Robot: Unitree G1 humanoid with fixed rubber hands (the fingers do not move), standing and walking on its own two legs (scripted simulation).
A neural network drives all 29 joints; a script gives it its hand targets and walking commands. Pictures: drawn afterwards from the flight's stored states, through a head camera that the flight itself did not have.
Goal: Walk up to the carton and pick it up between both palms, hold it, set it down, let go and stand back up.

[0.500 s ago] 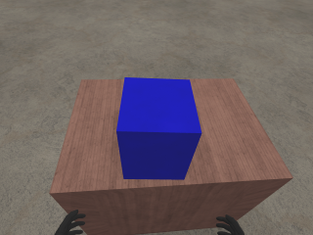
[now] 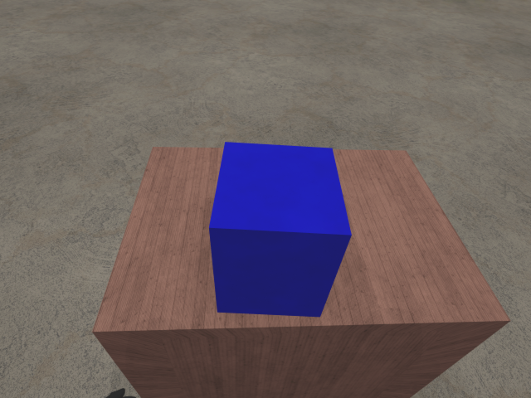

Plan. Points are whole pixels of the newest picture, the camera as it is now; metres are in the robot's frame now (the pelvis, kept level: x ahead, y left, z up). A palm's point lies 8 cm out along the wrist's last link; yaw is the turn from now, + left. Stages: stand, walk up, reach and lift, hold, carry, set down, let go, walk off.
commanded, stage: stand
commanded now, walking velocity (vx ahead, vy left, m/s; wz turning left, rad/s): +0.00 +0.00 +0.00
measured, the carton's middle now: (273, 231) +0.44 -0.02 +0.00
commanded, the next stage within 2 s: none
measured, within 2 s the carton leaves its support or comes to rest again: neither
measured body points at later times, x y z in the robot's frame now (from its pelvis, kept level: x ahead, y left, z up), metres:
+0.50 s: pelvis -0.02 +0.02 +0.00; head -0.03 +0.02 +0.45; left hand -0.03 +0.25 -0.15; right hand -0.01 -0.21 -0.15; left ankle +0.00 +0.13 -0.74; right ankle -0.01 -0.11 -0.74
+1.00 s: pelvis -0.03 +0.01 +0.00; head -0.05 +0.01 +0.45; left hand -0.10 +0.20 -0.16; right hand -0.05 -0.20 -0.16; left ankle +0.00 +0.13 -0.74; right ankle -0.01 -0.11 -0.74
